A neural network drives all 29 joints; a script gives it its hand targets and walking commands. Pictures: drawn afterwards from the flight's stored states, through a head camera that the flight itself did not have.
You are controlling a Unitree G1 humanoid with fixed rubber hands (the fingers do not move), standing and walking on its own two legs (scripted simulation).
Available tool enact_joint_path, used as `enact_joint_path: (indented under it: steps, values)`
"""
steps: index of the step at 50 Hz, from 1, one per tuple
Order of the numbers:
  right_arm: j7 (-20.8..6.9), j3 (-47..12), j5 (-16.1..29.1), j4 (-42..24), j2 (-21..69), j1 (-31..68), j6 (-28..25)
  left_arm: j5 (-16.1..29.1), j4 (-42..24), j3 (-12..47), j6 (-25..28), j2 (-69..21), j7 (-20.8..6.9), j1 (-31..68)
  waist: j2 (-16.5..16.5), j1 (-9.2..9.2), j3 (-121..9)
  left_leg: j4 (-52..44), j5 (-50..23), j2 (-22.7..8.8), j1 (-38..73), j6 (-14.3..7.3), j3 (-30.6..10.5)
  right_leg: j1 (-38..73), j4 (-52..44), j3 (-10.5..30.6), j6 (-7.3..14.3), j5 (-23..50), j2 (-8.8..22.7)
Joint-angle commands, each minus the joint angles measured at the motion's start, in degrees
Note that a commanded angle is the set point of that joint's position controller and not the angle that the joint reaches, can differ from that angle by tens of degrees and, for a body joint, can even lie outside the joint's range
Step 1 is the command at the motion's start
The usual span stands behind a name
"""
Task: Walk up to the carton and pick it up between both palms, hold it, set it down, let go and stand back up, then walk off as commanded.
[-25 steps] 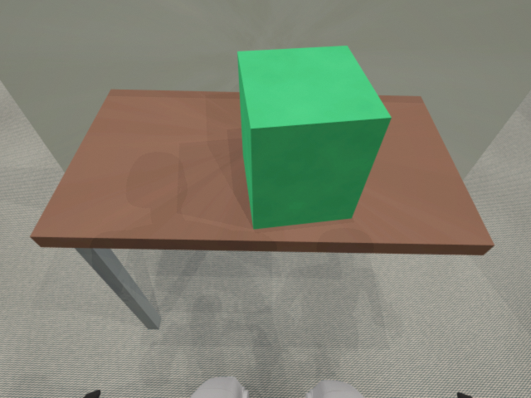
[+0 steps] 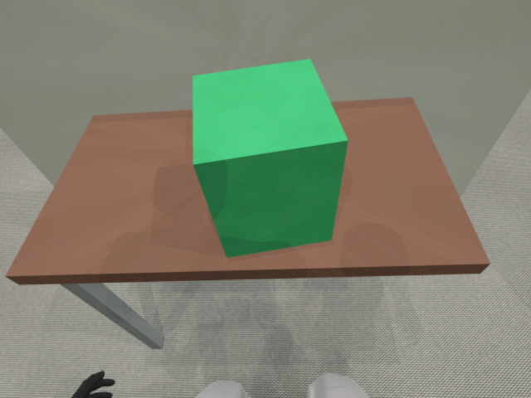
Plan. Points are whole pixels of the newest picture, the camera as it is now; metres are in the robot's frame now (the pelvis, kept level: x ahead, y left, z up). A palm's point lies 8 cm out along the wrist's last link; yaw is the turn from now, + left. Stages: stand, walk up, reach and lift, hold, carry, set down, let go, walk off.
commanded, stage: walk up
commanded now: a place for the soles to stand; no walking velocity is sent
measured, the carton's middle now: (266, 163) +0.47 +0.02 +0.06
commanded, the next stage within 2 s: none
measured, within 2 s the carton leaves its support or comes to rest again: neither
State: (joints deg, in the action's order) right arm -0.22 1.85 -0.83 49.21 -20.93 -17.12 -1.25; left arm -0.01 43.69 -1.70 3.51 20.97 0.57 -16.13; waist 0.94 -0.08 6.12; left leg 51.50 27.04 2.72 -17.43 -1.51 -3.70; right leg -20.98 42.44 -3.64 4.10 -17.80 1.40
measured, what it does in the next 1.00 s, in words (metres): steps on the spot: left foot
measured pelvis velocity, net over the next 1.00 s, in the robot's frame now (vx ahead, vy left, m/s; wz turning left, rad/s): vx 0.00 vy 0.05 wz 0.02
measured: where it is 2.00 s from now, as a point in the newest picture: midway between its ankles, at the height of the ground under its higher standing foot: outside the picture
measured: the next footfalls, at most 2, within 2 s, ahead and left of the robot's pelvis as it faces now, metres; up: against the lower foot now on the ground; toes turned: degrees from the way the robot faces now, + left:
left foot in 0.34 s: +0.04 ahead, +0.18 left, +0.00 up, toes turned +1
right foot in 1.48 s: +0.07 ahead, -0.12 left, +0.00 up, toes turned -4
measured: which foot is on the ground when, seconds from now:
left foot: up 0.00-0.32, down 0.34-1.00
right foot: down 0.00-1.00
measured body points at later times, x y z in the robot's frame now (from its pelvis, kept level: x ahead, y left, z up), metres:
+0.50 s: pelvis +0.00 +0.06 +0.00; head +0.01 +0.07 +0.45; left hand +0.08 +0.36 -0.12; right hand +0.04 -0.26 -0.11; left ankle +0.00 +0.18 -0.72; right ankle +0.04 -0.07 -0.70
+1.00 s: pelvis +0.00 +0.05 +0.00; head +0.02 +0.06 +0.45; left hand +0.10 +0.35 -0.11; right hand +0.07 -0.25 -0.12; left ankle +0.00 +0.18 -0.72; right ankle +0.05 -0.06 -0.72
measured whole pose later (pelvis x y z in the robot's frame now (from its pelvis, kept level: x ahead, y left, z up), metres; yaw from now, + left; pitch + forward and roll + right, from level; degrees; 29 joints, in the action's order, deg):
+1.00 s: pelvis +0.00 +0.05 +0.00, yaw +1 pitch -3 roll +0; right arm 0.0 0.3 -0.8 54.0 -21.4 -13.6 -2.6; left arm 0.0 44.5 -1.7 0.4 20.9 -1.2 -12.3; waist -0.3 -0.1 5.9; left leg 41.8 22.3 -0.3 -16.4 -0.1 -0.5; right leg -20.1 40.9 -4.6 0.7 -17.7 2.5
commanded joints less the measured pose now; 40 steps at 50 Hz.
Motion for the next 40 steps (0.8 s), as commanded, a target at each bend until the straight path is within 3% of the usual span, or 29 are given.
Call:
enact_joint_path:
  steps: [1,3,5,6,7,9,10,11,13,14,15,16,17,18,19,20,21,23,24,26,27,28,30,32,33,34,36,37,40]
  values:
    - [1.48,3.61,0.67,1.05,-13.17,-4.38,0.7,-1.69,-2.01,-5.78,1.32,15.91,0.99,2.32,-8.47,0.91,-6.15,4.63,0.21,-2.81,-12.25,2.05,-3.54,14.28,-25.65,23.91,1.06,-7.78,17.26]
    - [1.63,3.23,1.27,1.04,-12.84,-1.58,0.05,-0.81,-0.86,-4.66,1.34,13.68,1.05,2.14,-5.74,1.6,-4.64,2.99,-1.64,-1.86,-10.78,2.76,-2.07,12.49,-24.3,17.83,1.69,5.28,14.91]
    - [1.46,3.12,0.91,0.82,-12.95,-1.18,0.6,-0.96,0.47,-5.13,1.05,15.68,0.98,0.31,-7.05,2.96,-5.39,2.32,-1.38,-2.32,-9.24,1.84,-2.62,12.81,-24.9,20.25,-1.33,-0.68,15.27]
    - [1.36,3.35,1.36,1.04,-13.4,-2.02,0.49,-1.18,-0.16,-5.05,0.92,14.89,0.88,2.32,-12.12,1.93,-7.1,1.14,0.13,-3.45,-10.64,2.12,-2.77,15.48,-23.65,20.38,0.07,-3.97,14.79]
    - [1.22,3.49,0.6,2.05,-13.46,-1.43,0.43,-1.45,-0.91,-5.47,0.74,15.72,0.85,3.26,-10.61,2.78,-5.45,-0.32,-1.74,-3.29,-12.34,2.71,-2.28,15.73,-23.41,17.02,0.47,-3.99,13.13]
    - [1.61,3.32,0.32,1.77,-12.46,-1.43,0.16,-1.78,-0.62,-5.51,0.44,16.01,0.54,2.7,-7.94,1.31,-5.98,-2.41,1.88,-4.83,-10.55,2.05,-0.25,11.4,-23.5,21.39,4.34,-7.71,16.77]
    - [1.44,3.87,0.12,1.79,-12.97,-2.86,0.17,-1.81,-1.47,-5.5,0.18,17.08,0.49,3.86,-6.07,1.51,-4.8,-1.01,1.26,-4.54,-6.64,1.48,0.97,5.45,-24.38,18.79,5.11,-12.78,16.62]
    - [1.1,3.63,0.15,2.09,-13.12,-3.38,-0.2,-1.65,-1.73,-5.74,-0.06,16.84,0.27,5.51,-10.29,0.51,-4.0,-4.6,3.34,-4.6,-6.09,0.84,2.97,4.82,-24.48,17.41,6.79,-16.7,15.62]
    - [0.8,3.84,0.35,2.91,-13.56,-4.91,-0.68,-1.54,-1.91,-5.15,-0.82,16.54,-0.02,7.34,-9.95,-0.76,-2.68,-13.77,0.96,-4.61,0.99,0.06,4.7,-1.64,-21.32,12.5,5.3,-17.96,12.22]
    - [0.75,4.36,-0.16,4.39,-12.71,-7.24,-0.98,-1.75,-1.4,-5.29,-1.38,17.54,-0.42,8.12,-8.74,-2.08,-2.95,-16.67,-4.58,-3.73,4.69,-0.43,5.77,-4.36,-19.86,14.37,4.71,-16.38,13.33]
    - [0.83,4.27,-0.32,5.4,-11.55,-10.88,-1.52,-1.32,-2.35,-4.99,-1.38,16.28,-0.61,6.33,-1.31,-3.36,-6.31,-20.81,-5.66,-2.71,9.72,-0.69,5.44,-4.94,-14.04,11.81,4.15,-13.19,12.66]
    - [1.31,4.73,-1.7,6.07,-13.69,-9.7,-1.72,-0.48,-1.0,-3.99,-2.51,14.19,-0.46,5.77,4.75,-3.89,-4.32,-26.09,-2.34,-5.7,10.26,-2.01,-5.05,-11.54,-4.48,7.91,1.23,-14.55,8.44]
    - [1.65,5.37,-2.03,4.46,-18.65,-7.99,-2.53,-0.37,-2.33,-3.53,-3.08,10.46,-0.65,6.58,11.45,-4.02,-1.75,-37.22,15.57,-16.71,4.08,-4.92,-27.88,-14.99,6.18,3.05,-2.51,-16.07,0.94]
    - [2.09,5.35,-2.14,1.4,-20.35,0.04,-3.06,-0.6,-2.08,-3.37,-3.27,10.65,-0.37,8.68,7.77,-2.15,3.26,-41.04,19.95,-20.76,-1.67,-8.03,-33.41,-15.23,8.13,3.1,-3.05,-12.45,-0.22]
    - [1.93,5.15,-1.55,1.32,-20.73,3.44,-2.89,-0.3,0.1,-3.79,-2.99,12.64,-0.51,7.39,8.46,-1.35,4.47,-41.23,22.37,-21.36,-6.97,-11.13,-32.89,-11.66,9.49,6.04,-2.83,-12.64,1.28]
    - [1.74,4.81,-1.79,0.16,-19.68,6.01,-2.92,0.21,0.69,-3.76,-2.71,12.54,-0.98,5.13,9.02,0.03,3.34,-37.89,17.67,-19.96,-8.33,-10.81,-28.69,-7.7,9.11,6.35,-2.52,-11.79,1.78]
    - [1.77,4.52,-1.14,-0.84,-17.38,7.63,-3.03,0.17,1.59,-3.56,-2.59,12.78,-1.05,4.49,8.0,0.83,2.02,-34.54,11.0,-15.62,-7.29,-7.9,-22.82,-5.5,5.58,6.2,-1.77,-10.41,2.9]
    - [1.71,3.94,-0.97,-0.93,-16.03,5.1,-3.38,-0.1,2.62,-3.97,-2.45,11.46,-1.41,1.78,8.12,1.17,-2.87,-28.6,-7.33,-14.59,-1.56,-6.66,-18.86,-1.21,2.11,4.81,-2.38,-9.13,1.58]
    - [1.88,3.47,-0.29,-1.09,-16.48,3.73,-3.38,-0.25,1.95,-3.85,-1.94,11.53,-0.97,2.47,8.86,0.32,-4.95,-24.97,-24.53,-14.86,4.44,-6.5,-17.38,-2.8,-2.18,3.73,-2.28,-8.42,0.72]
    - [2.03,3.34,-0.3,-0.05,-15.1,3.08,-3.03,0.05,2.26,-3.65,-1.74,11.28,-0.49,3.82,6.25,0.46,-6.56,-20.0,-38.16,-12.73,6.13,-3.74,-13.57,0.84,-6.66,3.71,-2.77,-3.88,0.95]
    - [2.21,3.6,0.37,0.03,-15.72,2.54,-2.8,-0.35,2.05,-3.64,-1.39,10.49,-0.2,4.06,10.03,0.25,-6.85,-17.37,-44.98,-12.16,3.69,-3.33,-10.26,5.68,-10.79,2.77,-1.9,4.22,0.96]
    - [2.1,2.59,1.27,-0.13,-13.76,1.5,-2.59,-0.24,2.41,-4.19,-0.93,12.64,-0.28,3.54,2.27,0.71,-9.49,-15.25,-43.04,-10.34,1.45,-1.94,-8.58,11.49,-9.98,5.78,-0.94,13.67,3.09]
    - [2.31,2.05,2.06,-0.54,-12.28,1.83,-2.37,-0.77,2.55,-4.47,-0.39,15.36,0.22,2.45,-5.16,0.96,-13.57,-10.52,-31.21,-6.91,-3.86,-0.43,-4.01,19.09,-11.76,12.63,2.6,21.96,11.09]
    - [2.35,2.27,1.31,0.11,-12.47,2.4,-2.55,0.22,1.83,-3.68,-0.6,13.97,0.05,5.83,-4.54,-0.31,-13.42,-13.11,-17.1,-4.72,2.73,-0.06,0.8,11.2,-11.05,14.24,6.73,23.55,14.94]
    - [2.38,2.72,0.82,0.98,-13.28,3.22,-2.59,0.14,1.42,-3.29,-0.88,13.24,-0.17,6.45,-0.34,-0.28,-14.11,-14.61,-20.04,-6.0,4.03,-1.13,-1.82,8.92,-8.3,10.65,4.61,20.47,12.65]
    - [2.38,2.33,1.03,2.12,-14.14,1.56,-2.61,0.26,1.79,-3.42,-1.59,13.45,-0.29,7.31,-3.63,-0.59,-12.04,-20.59,-23.15,-8.93,2.99,-1.26,-6.81,8.69,-5.69,6.14,1.5,15.53,8.2]
    - [2.2,2.36,0.8,1.53,-15.98,5.12,-3.18,0.11,1.61,-3.09,-2.31,11.28,-0.27,8.65,0.76,0.9,-5.41,-24.51,-19.2,-12.95,-3.4,-5.35,-13.66,7.13,-3.94,4.82,-1.18,5.49,4.19]
    - [2.2,2.37,0.73,0.61,-16.21,6.37,-3.25,0.37,1.99,-2.77,-2.38,11.41,-0.79,6.76,2.9,1.2,-6.65,-24.77,-15.68,-13.64,-3.88,-5.82,-12.74,7.12,-6.62,5.63,-1.37,2.0,4.49]
    - [1.63,1.83,1.17,0.94,-12.67,8.0,-2.64,-0.29,2.91,-3.62,-1.28,13.88,-1.05,5.9,-4.15,1.21,-10.24,-18.41,-10.75,-6.33,-4.06,-1.94,-3.42,12.16,-16.84,13.0,2.2,-1.07,10.75]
